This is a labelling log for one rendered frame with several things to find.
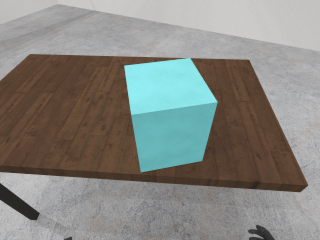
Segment table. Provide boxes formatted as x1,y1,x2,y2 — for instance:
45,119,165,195
0,54,308,220

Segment carton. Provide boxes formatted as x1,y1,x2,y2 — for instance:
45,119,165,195
124,58,218,173

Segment right robot hand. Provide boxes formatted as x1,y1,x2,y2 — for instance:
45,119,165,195
248,225,275,240

